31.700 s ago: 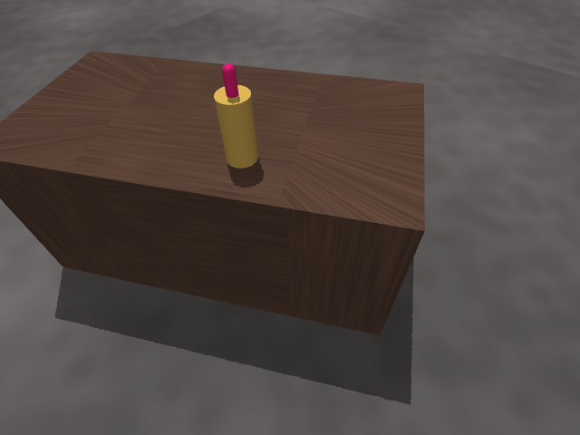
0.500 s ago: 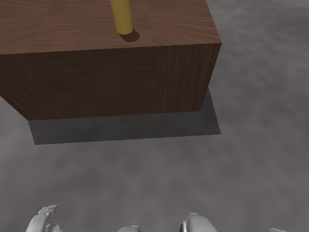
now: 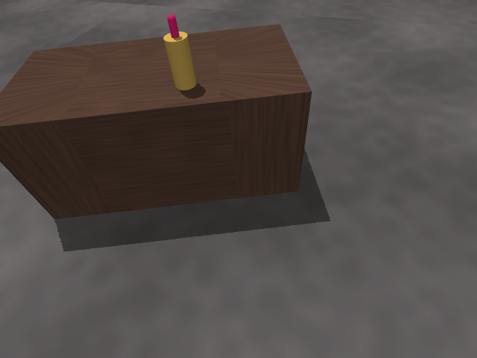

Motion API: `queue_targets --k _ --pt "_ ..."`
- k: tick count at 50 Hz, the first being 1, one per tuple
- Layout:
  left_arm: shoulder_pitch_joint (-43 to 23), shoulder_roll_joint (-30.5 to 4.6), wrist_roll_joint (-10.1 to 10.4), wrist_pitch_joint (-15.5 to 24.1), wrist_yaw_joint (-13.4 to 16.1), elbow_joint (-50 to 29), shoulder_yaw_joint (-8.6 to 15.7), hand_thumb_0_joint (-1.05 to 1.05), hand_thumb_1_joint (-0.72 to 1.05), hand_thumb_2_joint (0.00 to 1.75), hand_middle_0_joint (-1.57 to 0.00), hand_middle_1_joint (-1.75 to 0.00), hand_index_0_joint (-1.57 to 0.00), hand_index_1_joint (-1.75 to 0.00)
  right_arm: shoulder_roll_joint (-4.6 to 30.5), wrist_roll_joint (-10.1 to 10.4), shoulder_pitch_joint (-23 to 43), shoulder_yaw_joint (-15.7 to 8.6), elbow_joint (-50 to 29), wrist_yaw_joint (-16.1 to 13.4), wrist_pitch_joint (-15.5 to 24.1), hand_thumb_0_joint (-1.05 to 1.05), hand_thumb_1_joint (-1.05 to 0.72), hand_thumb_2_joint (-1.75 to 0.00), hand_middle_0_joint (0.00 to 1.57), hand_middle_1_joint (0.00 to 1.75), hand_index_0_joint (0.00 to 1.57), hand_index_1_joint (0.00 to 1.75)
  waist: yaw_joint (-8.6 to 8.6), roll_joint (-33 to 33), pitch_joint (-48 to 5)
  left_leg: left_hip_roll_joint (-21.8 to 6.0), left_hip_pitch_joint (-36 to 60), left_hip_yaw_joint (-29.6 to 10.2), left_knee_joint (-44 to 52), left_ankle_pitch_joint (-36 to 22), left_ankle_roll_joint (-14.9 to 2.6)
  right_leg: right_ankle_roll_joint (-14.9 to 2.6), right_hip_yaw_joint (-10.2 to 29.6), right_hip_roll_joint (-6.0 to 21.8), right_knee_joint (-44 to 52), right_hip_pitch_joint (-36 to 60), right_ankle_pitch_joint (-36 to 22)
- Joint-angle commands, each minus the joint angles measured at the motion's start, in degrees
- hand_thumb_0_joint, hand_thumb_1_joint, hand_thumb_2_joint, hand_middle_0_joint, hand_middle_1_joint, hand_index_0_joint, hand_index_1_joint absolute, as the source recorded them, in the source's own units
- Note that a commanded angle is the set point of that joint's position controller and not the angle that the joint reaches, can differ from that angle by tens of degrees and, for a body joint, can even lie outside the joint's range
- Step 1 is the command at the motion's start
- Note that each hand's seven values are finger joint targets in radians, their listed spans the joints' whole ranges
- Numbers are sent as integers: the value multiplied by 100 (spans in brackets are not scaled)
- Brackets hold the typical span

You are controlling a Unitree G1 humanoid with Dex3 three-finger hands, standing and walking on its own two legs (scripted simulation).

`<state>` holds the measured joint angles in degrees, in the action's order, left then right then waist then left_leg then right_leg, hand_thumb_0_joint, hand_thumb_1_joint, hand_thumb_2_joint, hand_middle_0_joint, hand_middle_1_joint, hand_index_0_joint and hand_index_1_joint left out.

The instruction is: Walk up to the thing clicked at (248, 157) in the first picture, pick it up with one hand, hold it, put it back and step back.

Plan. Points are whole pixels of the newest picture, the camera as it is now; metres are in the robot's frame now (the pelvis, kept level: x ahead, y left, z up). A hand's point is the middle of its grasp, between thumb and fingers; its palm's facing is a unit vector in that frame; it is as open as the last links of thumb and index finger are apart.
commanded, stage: step back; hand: left
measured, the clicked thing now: (179, 52) +1.15 +0.29 -0.03
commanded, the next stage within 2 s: stand in 0.74 s
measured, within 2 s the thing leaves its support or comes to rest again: neither
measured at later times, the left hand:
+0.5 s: hand out of the picture +0.12 +0.26 -0.14, palm faces +0.05 -0.92 -0.39, open 7.4 cm
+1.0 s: hand out of the picture +0.15 +0.27 -0.15, palm faces +0.06 -0.94 -0.33, open 7.4 cm
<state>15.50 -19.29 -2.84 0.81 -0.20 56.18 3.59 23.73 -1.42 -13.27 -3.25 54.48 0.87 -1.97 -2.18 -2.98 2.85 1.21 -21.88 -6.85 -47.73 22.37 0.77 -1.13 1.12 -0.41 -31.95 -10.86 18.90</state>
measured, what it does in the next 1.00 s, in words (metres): steps on the spot: left foot, then right foot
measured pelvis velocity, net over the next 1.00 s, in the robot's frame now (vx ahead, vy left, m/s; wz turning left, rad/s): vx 0.06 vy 0.01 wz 0.06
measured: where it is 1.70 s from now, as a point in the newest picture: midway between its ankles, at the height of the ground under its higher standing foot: outside the picture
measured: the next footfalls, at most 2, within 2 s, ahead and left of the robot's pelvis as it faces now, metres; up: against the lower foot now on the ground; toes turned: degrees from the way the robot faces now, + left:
left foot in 0.10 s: +0.07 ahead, +0.14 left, +0.00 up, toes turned +3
right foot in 0.38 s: +0.12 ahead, -0.12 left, +0.00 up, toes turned +1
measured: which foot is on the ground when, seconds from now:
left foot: up 0.00-0.08, down 0.10-1.00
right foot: down 0.00-0.14, up 0.16-0.36, down 0.38-1.00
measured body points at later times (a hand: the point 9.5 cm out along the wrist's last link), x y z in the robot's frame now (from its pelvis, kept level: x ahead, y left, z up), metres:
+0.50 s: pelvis +0.04 +0.00 +0.00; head +0.06 -0.01 +0.44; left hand +0.12 +0.31 -0.12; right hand +0.13 -0.31 -0.14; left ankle +0.01 +0.14 -0.71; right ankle +0.08 -0.12 -0.73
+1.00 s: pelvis +0.06 +0.01 +0.01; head +0.08 +0.02 +0.46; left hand +0.14 +0.32 -0.12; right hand +0.19 -0.27 -0.11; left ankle +0.03 +0.14 -0.73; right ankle +0.08 -0.12 -0.73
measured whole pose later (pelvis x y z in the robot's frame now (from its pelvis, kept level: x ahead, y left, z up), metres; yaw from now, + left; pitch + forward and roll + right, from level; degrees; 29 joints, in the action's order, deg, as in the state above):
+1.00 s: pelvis +0.06 +0.01 +0.01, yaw +3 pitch -3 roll +0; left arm 2.6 -20.2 -0.1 0.2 -0.1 63.2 0.6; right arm 19.5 -0.3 -3.6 -0.1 61.3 -0.2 1.3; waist -0.7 0.5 5.4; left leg -0.8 -6.4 -0.9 -24.4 15.4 0.8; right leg 1.4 -2.0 2.3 -24.1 -9.1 12.3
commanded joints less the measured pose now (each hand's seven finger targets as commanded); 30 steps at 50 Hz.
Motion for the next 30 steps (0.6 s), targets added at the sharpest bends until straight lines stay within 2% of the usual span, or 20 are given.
queue_targets --k 1,2,4,5,6,7,8,9,12,15,18,19,20,21,22,23,25,27,28,30 --pt "-436 -1809 -1 204 58 -541 473 0 90 90 -20 -30 -20 -30 875 -58 599 -191 -527 22 306 0 -90 -90 20 30 20 30 -166 1397 299 -136 -454 383 1037 391 19 -847 1453 1382 1569 178 1328" --pt "-550 -1817 18 175 50 -571 468 0 90 90 -20 -30 -20 -30 868 -58 474 -213 -482 22 352 0 -90 -90 20 30 20 30 -80 1429 228 -175 -118 511 1425 347 -2 -870 1374 1453 1404 76 917" --pt "-691 -1672 63 104 25 -621 354 0 90 90 -20 -30 -20 -30 799 -56 55 -272 -264 -13 434 0 -90 -90 20 30 20 30 155 1093 -48 40 916 735 2575 -492 -114 -647 827 1193 625 -128 -48" --pt "-492 -1381 74 87 15 -611 227 0 90 90 -20 -30 -20 -30 906 -76 -124 -337 -166 -59 487 0 -90 -90 20 30 20 30 216 644 -358 -89 1711 326 2696 -860 -197 -449 491 941 -151 -441 -849" --pt "-364 -1078 138 99 6 -662 141 0 90 90 -20 -30 -20 -30 1171 -129 -435 -419 -134 -109 538 0 -90 -90 20 30 20 30 321 -278 -752 -1032 2361 -1027 3117 -763 -502 -183 17 415 -1391 -1031 -700" --pt "-584 -985 202 72 8 -703 112 0 90 90 -20 -30 -20 -30 1553 -136 -372 -467 -202 -120 550 0 -90 -90 20 30 20 30 324 -718 -553 -1933 2534 -2479 3256 -113 -1086 -21 -370 -91 -1778 -2178 1105" --pt "-838 -1489 149 48 56 -646 253 0 90 90 -20 -30 -20 -30 1742 -90 -456 -512 -181 -104 525 0 -90 -90 20 30 20 30 448 -321 -283 -2132 1728 -2667 3269 553 -1528 -60 219 245 -2096 -1905 1563" --pt "-875 -1585 161 64 37 -645 242 0 90 90 -20 -30 -20 -30 1649 -80 -335 -511 -185 -103 487 0 -90 -90 20 30 20 30 372 -240 -11 -2070 1378 -2408 3307 737 -1594 -101 237 313 -2122 -1826 1551" --pt "-627 -1387 181 89 -39 -538 211 0 90 90 -20 -30 -20 -30 1216 -88 47 -367 -319 -125 512 0 -90 -90 20 30 20 30 186 -436 106 -1398 1369 -1157 3106 -318 -1119 -86 131 380 -1696 -1772 798" --pt "-626 -1221 204 105 -45 -421 183 0 90 90 -20 -30 -20 -30 1159 -58 194 -331 -319 -123 472 0 -90 -90 20 30 20 30 228 -738 -35 -1265 916 -726 2852 -1067 -1042 15 -145 252 -721 -850 425" --pt "-257 -1195 195 189 58 -126 225 0 90 90 -20 -30 -20 -30 878 60 583 -165 -401 -127 330 0 -90 -90 20 30 20 30 -137 -490 -285 -897 161 -90 1831 -1629 -651 37 -383 5 711 636 -776" --pt "-142 -1381 168 204 109 -60 282 0 90 90 -20 -30 -20 -30 644 107 594 -81 -415 -142 299 0 -90 -90 20 30 20 30 -210 -106 -396 -693 -186 3 1446 -1243 -445 1 -47 199 813 1089 -1105" --pt "-152 -1712 100 237 153 -88 358 0 90 90 -20 -30 -20 -30 446 148 491 -7 -456 -158 294 0 -90 -90 20 30 20 30 -160 731 -536 -193 -565 115 754 -664 -243 -221 1151 986 1127 1229 -1116" --pt "-470 -2036 108 249 154 -208 377 0 90 90 -20 -30 -20 -30 427 124 301 -6 -382 -199 244 0 -90 -90 20 30 20 30 -100 1191 -508 109 -444 172 235 775 -109 -789 2411 2041 1651 453 -92" --pt "-1106 -2150 87 237 124 -351 367 0 90 90 -20 -30 -20 -30 796 63 100 -148 -146 -222 181 0 -90 -90 20 30 20 30 79 1081 -207 -143 244 102 -253 1121 -44 -1231 2651 2378 1709 -687 698" --pt "-1452 -1951 94 218 116 -448 329 0 90 90 -20 -30 -20 -30 873 58 -146 -174 6 -203 187 0 -90 -90 20 30 20 30 277 991 13 -299 529 155 -29 948 -50 -1230 2308 2190 1574 -1023 678" --pt "-1391 -1631 124 227 119 -415 231 0 90 90 -20 -30 -20 -30 763 98 42 -115 96 -158 243 0 -90 -90 20 30 20 30 235 977 -13 -191 260 179 536 601 -161 -822 1417 1598 1225 -524 -232" --pt "-1188 -1641 124 242 118 -260 227 0 90 90 -20 -30 -20 -30 698 59 113 -96 142 -157 275 0 -90 -90 20 30 20 30 118 1231 -266 -236 254 381 893 368 -129 -742 1178 1523 938 -82 -1213" --pt "-1276 -1682 146 232 109 -261 234 0 90 90 -20 -30 -20 -30 670 40 16 -82 187 -166 311 0 -90 -90 20 30 20 30 223 1288 -402 -243 522 540 1518 7 -117 -710 987 1492 679 4 -1946" --pt "-1434 -1521 218 188 104 -314 186 0 90 90 -20 -30 -20 -30 728 -1 -134 -137 329 -203 368 0 -90 -90 20 30 20 30 343 1021 -714 -397 1261 310 2268 -1800 -179 -344 535 1214 129 -57 -2750"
